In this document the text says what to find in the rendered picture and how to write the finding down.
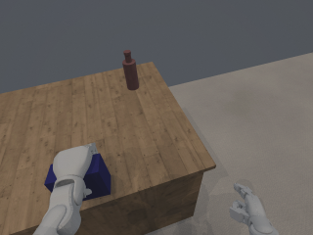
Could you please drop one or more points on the robot right forearm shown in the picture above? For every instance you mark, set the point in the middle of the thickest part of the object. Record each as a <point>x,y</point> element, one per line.
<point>260,225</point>

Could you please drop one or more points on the robot right hand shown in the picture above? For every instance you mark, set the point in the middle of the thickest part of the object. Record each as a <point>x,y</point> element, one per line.
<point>242,212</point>

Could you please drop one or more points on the table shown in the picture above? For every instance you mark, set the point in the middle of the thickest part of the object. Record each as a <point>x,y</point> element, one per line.
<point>154,156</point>

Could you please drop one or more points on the robot left forearm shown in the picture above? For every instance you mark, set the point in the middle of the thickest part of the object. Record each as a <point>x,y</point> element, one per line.
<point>63,216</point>

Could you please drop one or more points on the sponge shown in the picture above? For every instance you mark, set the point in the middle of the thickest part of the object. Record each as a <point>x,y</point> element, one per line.
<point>97,178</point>

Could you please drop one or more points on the robot left hand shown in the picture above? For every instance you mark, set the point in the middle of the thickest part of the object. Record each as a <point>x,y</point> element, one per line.
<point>75,161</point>

